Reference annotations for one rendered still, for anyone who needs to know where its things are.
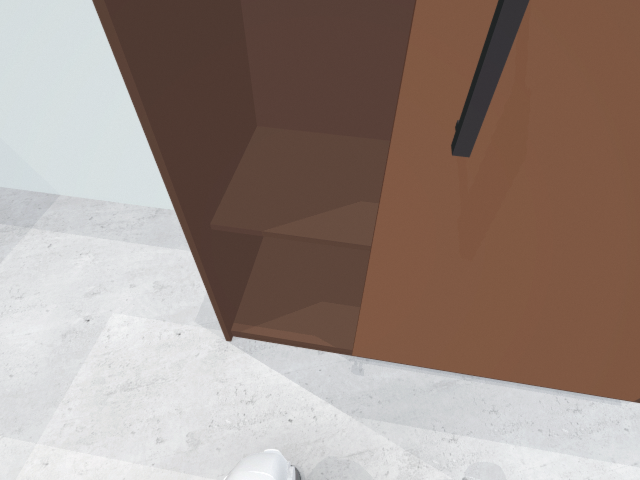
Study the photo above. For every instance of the wardrobe door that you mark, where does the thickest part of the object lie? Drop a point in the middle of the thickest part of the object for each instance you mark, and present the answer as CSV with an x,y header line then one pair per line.
x,y
522,261

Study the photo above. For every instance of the left robot thigh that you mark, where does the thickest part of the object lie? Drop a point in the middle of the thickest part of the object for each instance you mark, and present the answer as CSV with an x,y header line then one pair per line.
x,y
262,466

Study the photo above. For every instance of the robot left shin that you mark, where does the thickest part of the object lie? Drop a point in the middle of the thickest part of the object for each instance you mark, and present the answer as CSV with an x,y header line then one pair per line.
x,y
274,451

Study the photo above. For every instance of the handle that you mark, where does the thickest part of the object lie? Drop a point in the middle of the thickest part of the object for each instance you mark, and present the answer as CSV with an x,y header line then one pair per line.
x,y
501,35

